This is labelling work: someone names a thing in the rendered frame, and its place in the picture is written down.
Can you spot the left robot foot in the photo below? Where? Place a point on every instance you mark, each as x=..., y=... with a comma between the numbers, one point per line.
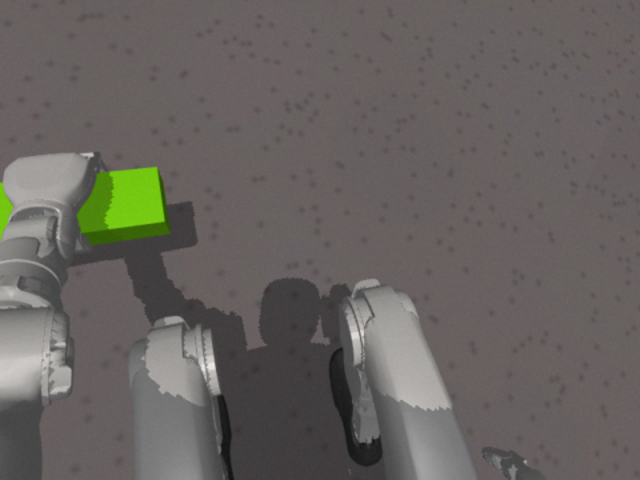
x=226, y=438

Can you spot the right robot hand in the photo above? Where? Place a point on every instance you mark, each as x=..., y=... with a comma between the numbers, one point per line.
x=513, y=466

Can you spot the right robot foot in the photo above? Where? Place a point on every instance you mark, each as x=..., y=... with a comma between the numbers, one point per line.
x=362, y=453

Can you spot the left robot hand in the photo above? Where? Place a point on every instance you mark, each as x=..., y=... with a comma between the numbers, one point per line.
x=65, y=178

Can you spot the carton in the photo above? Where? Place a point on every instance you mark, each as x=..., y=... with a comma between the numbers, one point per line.
x=123, y=205

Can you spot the left robot arm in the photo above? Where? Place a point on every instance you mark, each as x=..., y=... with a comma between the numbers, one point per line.
x=36, y=352

